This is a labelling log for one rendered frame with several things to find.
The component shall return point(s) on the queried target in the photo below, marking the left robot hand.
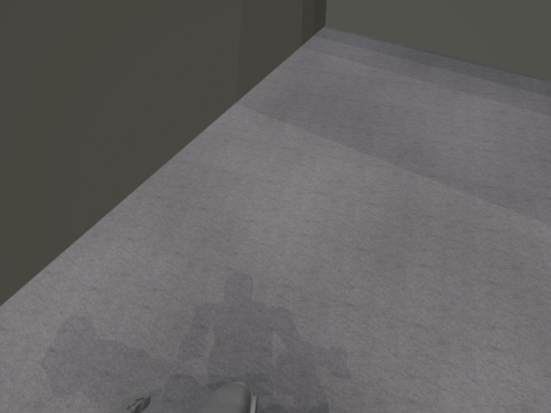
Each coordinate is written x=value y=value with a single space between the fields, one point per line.
x=133 y=405

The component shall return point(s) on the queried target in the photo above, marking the left robot thigh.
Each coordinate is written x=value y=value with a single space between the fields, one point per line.
x=231 y=398

